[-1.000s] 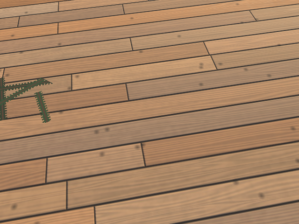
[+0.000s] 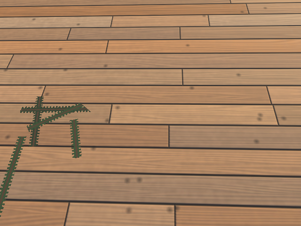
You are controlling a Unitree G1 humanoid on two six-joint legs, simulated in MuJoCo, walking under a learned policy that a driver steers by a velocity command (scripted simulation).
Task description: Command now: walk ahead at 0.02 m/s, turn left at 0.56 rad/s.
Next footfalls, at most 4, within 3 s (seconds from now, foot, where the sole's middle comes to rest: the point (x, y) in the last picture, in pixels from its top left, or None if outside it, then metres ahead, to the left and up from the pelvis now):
0.16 left None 0.04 0.14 -0.78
0.58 right None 0.07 -0.09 -0.78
1.26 right None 0.30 -0.15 -0.78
1.80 left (176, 177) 0.67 -0.05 -0.78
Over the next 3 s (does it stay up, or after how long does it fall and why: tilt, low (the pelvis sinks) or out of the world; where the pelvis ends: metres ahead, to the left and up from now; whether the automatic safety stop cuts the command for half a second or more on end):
stays up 0.98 -0.14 -0.01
